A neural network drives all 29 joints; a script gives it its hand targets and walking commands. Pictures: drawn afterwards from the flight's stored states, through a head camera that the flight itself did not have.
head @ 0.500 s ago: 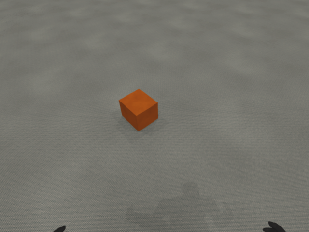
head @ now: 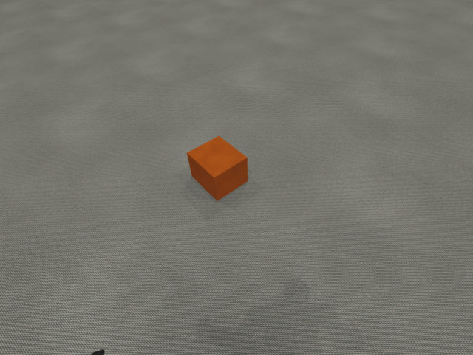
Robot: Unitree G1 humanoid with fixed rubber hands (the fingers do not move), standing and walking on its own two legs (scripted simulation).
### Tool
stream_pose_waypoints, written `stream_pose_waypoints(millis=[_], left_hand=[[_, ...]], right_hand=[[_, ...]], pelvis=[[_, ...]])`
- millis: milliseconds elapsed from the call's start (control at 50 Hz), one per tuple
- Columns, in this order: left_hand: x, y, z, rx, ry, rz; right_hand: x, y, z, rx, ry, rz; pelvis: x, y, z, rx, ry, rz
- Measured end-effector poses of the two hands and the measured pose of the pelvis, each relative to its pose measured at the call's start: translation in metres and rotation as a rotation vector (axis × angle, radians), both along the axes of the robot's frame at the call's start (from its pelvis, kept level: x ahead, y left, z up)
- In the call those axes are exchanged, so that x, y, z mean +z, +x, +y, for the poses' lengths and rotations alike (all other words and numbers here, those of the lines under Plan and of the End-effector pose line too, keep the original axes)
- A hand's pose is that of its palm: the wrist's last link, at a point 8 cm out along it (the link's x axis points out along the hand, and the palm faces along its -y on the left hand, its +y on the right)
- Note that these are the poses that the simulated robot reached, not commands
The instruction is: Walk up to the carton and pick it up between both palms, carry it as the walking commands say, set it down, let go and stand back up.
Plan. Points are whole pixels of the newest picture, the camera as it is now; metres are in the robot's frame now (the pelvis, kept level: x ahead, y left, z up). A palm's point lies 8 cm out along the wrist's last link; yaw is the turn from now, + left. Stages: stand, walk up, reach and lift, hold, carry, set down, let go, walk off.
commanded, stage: walk up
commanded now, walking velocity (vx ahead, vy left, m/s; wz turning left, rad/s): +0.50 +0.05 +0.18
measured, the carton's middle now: (218, 167) +1.23 +0.16 -0.69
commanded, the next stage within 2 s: none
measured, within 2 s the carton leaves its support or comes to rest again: neither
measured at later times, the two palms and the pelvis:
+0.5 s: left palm out of the picture +0.15 +0.34 -0.15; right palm (342, 301) +0.26 -0.18 -0.11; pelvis +0.16 +0.08 -0.01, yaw +2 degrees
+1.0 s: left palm (138, 226) +0.45 +0.28 -0.11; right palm (342, 229) +0.45 -0.24 -0.15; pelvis +0.42 +0.02 +0.00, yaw +3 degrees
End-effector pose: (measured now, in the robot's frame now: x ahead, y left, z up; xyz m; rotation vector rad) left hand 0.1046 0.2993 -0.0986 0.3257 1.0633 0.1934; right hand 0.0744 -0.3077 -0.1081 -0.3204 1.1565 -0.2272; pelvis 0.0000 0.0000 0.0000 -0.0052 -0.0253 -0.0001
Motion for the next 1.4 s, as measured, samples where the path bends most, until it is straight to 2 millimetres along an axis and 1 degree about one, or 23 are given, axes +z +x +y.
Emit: stream_pose_waypoints(millis=[40, 60, 140, 200, 280, 340, 380, 440, 540, 640, 720, 780, 820, 840, 880, 920, 1000, 1080, 1140, 1180, 1260, 1340, 1400], left_hand=[[-0.006, -0.009, -0.004, 0.022, 0.005, -0.020], [-0.011, -0.021, -0.005, 0.045, 0.008, -0.003], [-0.018, -0.089, -0.011, 0.150, -0.018, 0.170], [-0.017, -0.116, -0.014, 0.207, -0.052, 0.252], [-0.022, -0.118, -0.011, 0.260, -0.103, 0.302], [-0.035, -0.104, 0.001, 0.281, -0.137, 0.334], [-0.051, -0.087, 0.012, 0.264, -0.155, 0.362], [-0.057, -0.032, 0.025, 0.197, -0.166, 0.332], [-0.045, 0.100, 0.040, 0.072, -0.168, 0.169], [-0.030, 0.223, 0.032, -0.019, -0.174, 0.038], [-0.020, 0.316, 0.004, -0.097, -0.184, -0.053], [-0.016, 0.381, -0.021, -0.145, -0.176, -0.112], [-0.018, 0.417, -0.034, -0.152, -0.153, -0.163], [-0.020, 0.427, -0.037, -0.142, -0.136, -0.180], [-0.023, 0.425, -0.038, -0.095, -0.118, -0.147], [-0.023, 0.405, -0.032, -0.024, -0.097, -0.068], [-0.016, 0.348, -0.021, 0.119, -0.061, 0.108], [-0.008, 0.301, -0.018, 0.232, -0.055, 0.259], [-0.004, 0.283, -0.019, 0.294, -0.066, 0.342], [-0.004, 0.282, -0.018, 0.322, -0.080, 0.379], [-0.015, 0.303, -0.010, 0.345, -0.125, 0.416], [-0.047, 0.347, 0.010, 0.336, -0.176, 0.431], [-0.061, 0.396, 0.028, 0.299, -0.192, 0.400]], right_hand=[[-0.010, 0.009, 0.002, 0.031, 0.023, 0.011], [-0.013, 0.019, 0.007, 0.056, 0.032, 0.002], [-0.004, 0.081, 0.042, 0.144, 0.104, -0.106], [0.005, 0.124, 0.071, 0.199, 0.156, -0.159], [0.008, 0.180, 0.110, 0.261, 0.188, -0.193], [0.005, 0.222, 0.138, 0.289, 0.176, -0.224], [-0.002, 0.240, 0.148, 0.278, 0.142, -0.250], [-0.005, 0.222, 0.144, 0.201, 0.104, -0.180], [-0.002, 0.159, 0.123, 0.036, 0.062, 0.018], [-0.003, 0.115, 0.116, -0.089, 0.065, 0.192], [-0.010, 0.113, 0.114, -0.156, 0.096, 0.287], [-0.023, 0.133, 0.105, -0.187, 0.118, 0.331], [-0.037, 0.155, 0.094, -0.184, 0.133, 0.355], [-0.045, 0.170, 0.089, -0.172, 0.142, 0.361], [-0.051, 0.214, 0.081, -0.143, 0.151, 0.325], [-0.051, 0.269, 0.075, -0.091, 0.156, 0.252], [-0.044, 0.378, 0.071, 0.011, 0.175, 0.117], [-0.034, 0.466, 0.082, 0.084, 0.195, 0.032], [-0.028, 0.523, 0.100, 0.135, 0.211, -0.017], [-0.025, 0.558, 0.117, 0.165, 0.224, -0.045], [-0.020, 0.624, 0.158, 0.213, 0.245, -0.102], [-0.024, 0.681, 0.193, 0.237, 0.205, -0.171], [-0.025, 0.681, 0.200, 0.200, 0.164, -0.138]], pelvis=[[-0.007, 0.004, -0.005, 0.011, 0.015, 0.014], [-0.010, 0.005, -0.006, 0.015, 0.013, 0.019], [-0.003, 0.022, 0.000, 0.025, 0.007, 0.024], [0.002, 0.041, 0.009, 0.037, 0.019, 0.026], [0.000, 0.069, 0.029, 0.046, 0.019, 0.033], [-0.009, 0.095, 0.050, 0.045, 0.006, 0.043], [-0.021, 0.112, 0.065, 0.038, -0.007, 0.045], [-0.017, 0.135, 0.074, 0.036, -0.012, 0.040], [-0.002, 0.179, 0.079, 0.038, -0.016, 0.031], [0.003, 0.226, 0.075, 0.041, -0.017, 0.027], [-0.002, 0.268, 0.062, 0.041, -0.005, 0.029], [-0.010, 0.306, 0.047, 0.043, 0.004, 0.038], [-0.022, 0.333, 0.034, 0.050, 0.014, 0.044], [-0.027, 0.344, 0.029, 0.048, 0.019, 0.049], [-0.026, 0.362, 0.022, 0.049, 0.020, 0.051], [-0.018, 0.381, 0.019, 0.054, 0.025, 0.047], [-0.004, 0.418, 0.018, 0.051, 0.037, 0.034], [0.003, 0.453, 0.024, 0.047, 0.045, 0.025], [0.005, 0.478, 0.033, 0.045, 0.046, 0.024], [0.005, 0.494, 0.041, 0.044, 0.043, 0.025], [0.000, 0.530, 0.062, 0.050, 0.027, 0.031], [-0.020, 0.573, 0.091, 0.044, -0.009, 0.035], [-0.021, 0.592, 0.103, 0.043, -0.005, 0.039]])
